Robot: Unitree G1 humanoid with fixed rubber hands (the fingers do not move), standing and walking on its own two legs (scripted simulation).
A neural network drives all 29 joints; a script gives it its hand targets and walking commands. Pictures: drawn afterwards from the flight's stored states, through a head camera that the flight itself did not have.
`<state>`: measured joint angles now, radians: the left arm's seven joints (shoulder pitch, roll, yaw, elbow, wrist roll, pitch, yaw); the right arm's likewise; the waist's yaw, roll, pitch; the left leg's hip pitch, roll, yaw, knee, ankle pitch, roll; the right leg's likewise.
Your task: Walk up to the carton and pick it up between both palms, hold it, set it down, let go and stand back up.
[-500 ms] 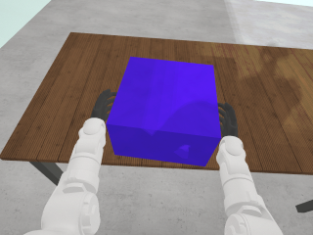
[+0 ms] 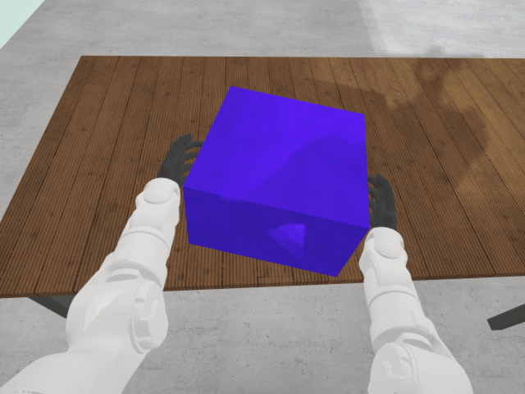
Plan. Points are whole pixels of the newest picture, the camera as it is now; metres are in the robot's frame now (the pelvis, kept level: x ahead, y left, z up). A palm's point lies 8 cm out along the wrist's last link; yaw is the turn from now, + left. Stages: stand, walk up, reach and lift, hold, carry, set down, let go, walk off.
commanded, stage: set down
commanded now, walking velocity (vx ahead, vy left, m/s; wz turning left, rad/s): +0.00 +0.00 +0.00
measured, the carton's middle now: (280, 175) +0.46 -0.05 +0.02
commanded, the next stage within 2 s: none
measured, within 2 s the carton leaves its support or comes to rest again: rests again in 0.60 s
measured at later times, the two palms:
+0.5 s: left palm (146, 184) +0.44 +0.18 +0.03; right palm (351, 203) +0.39 -0.17 +0.02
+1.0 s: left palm (160, 188) +0.44 +0.16 +0.02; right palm (364, 208) +0.39 -0.19 +0.01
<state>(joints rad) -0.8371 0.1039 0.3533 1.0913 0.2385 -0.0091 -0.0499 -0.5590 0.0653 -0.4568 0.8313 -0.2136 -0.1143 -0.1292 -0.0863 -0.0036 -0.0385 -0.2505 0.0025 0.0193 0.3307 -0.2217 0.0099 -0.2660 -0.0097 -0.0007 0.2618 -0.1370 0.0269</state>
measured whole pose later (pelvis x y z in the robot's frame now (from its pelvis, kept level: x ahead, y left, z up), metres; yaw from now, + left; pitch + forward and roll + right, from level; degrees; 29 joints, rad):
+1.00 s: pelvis -0.02 +0.00 -0.02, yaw +1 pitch +21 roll -2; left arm -1.01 0.23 0.15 1.42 -0.02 -0.29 0.02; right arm -0.83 -0.07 -0.32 1.18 -0.03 -0.28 -0.14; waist -0.09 0.03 -0.16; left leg -0.64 0.02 -0.01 0.52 -0.25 0.01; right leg -0.61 0.00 -0.03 0.37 -0.13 0.02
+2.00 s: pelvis -0.05 -0.02 -0.02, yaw +2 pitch +18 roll -2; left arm -0.80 0.40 -0.05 1.08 -0.29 -0.08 -0.06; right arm -0.64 -0.09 -0.12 0.90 0.22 -0.05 -0.21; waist -0.10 -0.01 -0.24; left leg -0.68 0.03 -0.04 0.61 -0.26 -0.02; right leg -0.65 0.02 -0.06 0.50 -0.16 -0.01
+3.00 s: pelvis -0.05 -0.02 -0.01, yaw +0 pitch +3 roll -1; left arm -0.27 0.38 0.03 0.55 -0.31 0.09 -0.10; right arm -0.10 -0.07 -0.02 0.37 0.23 0.06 -0.27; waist 0.00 -0.02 -0.02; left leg -0.31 0.04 0.01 0.51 -0.26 -0.02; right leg -0.33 0.02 -0.02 0.44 -0.17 -0.01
